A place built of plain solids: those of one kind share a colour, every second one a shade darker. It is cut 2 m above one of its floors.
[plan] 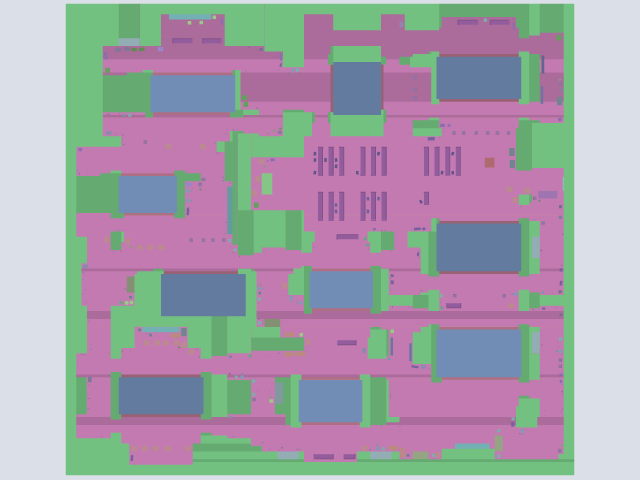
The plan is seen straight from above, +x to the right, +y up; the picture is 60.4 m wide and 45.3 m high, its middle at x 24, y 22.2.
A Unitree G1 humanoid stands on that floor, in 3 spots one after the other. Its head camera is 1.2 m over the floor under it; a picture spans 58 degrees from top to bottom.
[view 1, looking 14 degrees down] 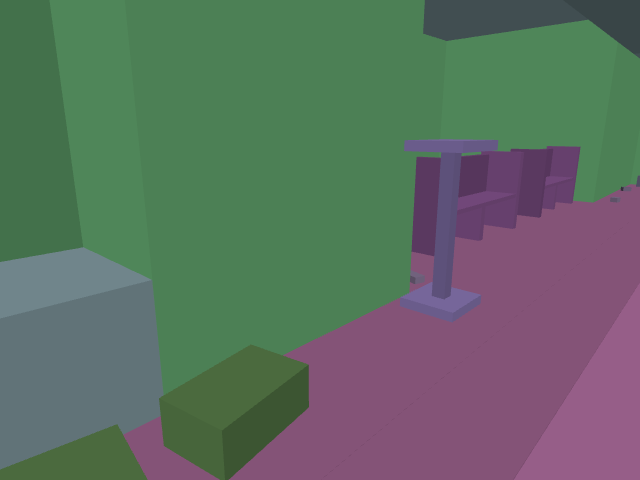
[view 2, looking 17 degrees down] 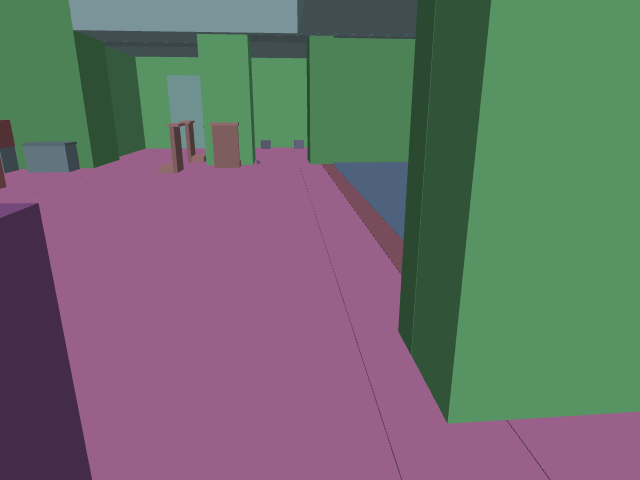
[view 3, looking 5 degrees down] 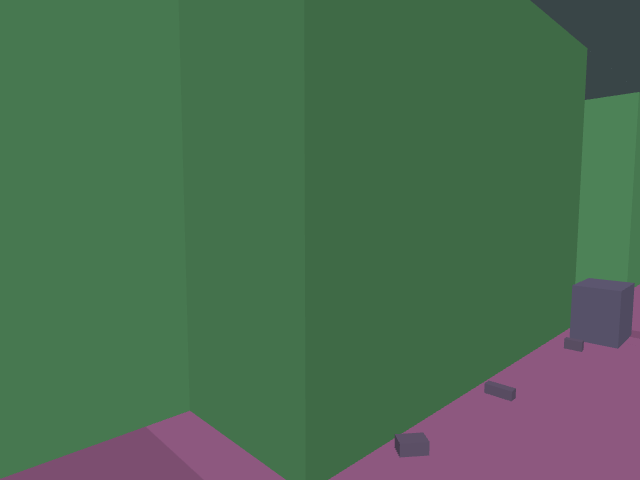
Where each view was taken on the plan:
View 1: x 6.25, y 38.88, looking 43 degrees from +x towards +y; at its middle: wall_rock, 2.46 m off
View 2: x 33.12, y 24.88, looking -5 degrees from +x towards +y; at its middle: floor_strip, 4.10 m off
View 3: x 3.25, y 4.62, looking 136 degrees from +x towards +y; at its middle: wall_rock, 1.75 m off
